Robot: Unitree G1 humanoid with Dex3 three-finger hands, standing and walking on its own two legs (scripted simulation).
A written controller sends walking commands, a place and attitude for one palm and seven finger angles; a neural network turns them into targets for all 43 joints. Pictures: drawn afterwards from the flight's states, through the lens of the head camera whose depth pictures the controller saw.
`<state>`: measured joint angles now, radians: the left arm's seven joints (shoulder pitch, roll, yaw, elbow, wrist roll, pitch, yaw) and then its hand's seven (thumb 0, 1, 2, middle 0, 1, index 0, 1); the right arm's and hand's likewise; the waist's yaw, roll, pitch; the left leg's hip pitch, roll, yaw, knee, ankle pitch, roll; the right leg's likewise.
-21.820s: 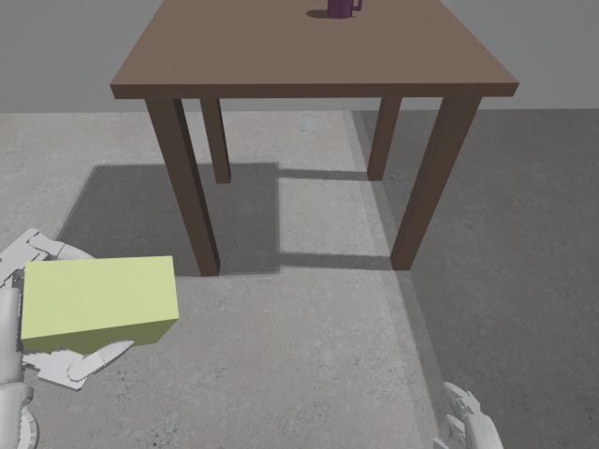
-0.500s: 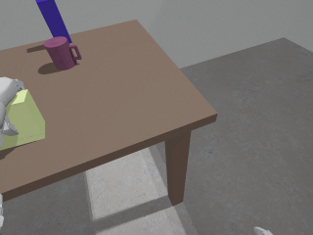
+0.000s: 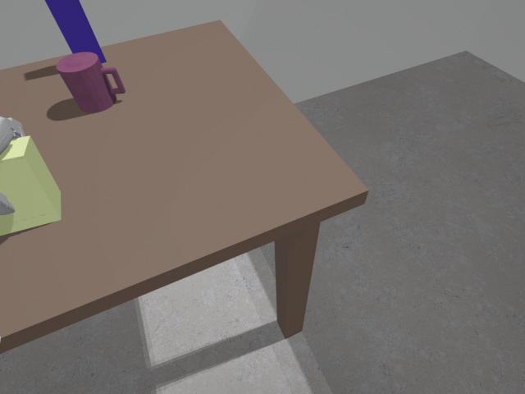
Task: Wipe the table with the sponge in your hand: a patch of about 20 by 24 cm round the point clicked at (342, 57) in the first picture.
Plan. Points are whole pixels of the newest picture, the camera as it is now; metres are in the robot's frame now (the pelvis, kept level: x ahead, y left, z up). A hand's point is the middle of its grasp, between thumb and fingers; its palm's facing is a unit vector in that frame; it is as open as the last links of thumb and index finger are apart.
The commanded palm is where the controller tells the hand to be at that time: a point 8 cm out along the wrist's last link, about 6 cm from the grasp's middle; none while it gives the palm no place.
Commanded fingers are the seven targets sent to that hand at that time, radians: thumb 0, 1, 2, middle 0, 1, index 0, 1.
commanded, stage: wipe forward along the first lane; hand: left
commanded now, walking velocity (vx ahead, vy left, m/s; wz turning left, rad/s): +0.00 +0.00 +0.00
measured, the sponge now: (9, 198) +0.35 +0.41 +0.11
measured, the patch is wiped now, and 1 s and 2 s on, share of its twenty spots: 0.40 0.40 0.50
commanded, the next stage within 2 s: slide across to the middle lane in 0.06 s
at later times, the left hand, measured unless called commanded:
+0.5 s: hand (0, 160) +0.38 +0.41 +0.16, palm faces -0.10 +0.09 -0.99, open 10.6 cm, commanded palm +0.38 +0.39 +0.22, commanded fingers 0.00 0.10 1.30 -1.20 -1.60 -1.20 -1.60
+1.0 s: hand (52, 142) +0.42 +0.35 +0.17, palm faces -0.02 +0.05 -1.00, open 10.6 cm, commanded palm +0.40 +0.34 +0.22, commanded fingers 0.00 0.10 1.30 -1.20 -1.60 -1.20 -1.60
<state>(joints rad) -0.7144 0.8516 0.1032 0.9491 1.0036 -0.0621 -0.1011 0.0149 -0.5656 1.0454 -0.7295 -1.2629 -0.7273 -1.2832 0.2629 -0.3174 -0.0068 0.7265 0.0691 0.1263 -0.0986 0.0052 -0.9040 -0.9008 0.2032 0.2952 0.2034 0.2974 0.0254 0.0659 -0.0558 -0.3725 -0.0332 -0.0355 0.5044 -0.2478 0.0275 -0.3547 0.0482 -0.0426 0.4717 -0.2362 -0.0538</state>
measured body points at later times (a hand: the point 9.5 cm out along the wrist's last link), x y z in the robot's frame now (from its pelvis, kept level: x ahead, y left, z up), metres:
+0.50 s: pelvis +0.02 +0.02 +0.00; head +0.05 -0.01 +0.45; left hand +0.38 +0.40 +0.22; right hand +0.14 -0.24 -0.14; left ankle +0.00 +0.10 -0.74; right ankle +0.00 -0.09 -0.74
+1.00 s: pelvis +0.03 +0.03 +0.01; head +0.06 +0.00 +0.45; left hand +0.42 +0.34 +0.22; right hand +0.21 -0.21 -0.12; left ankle +0.00 +0.10 -0.74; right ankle +0.00 -0.09 -0.74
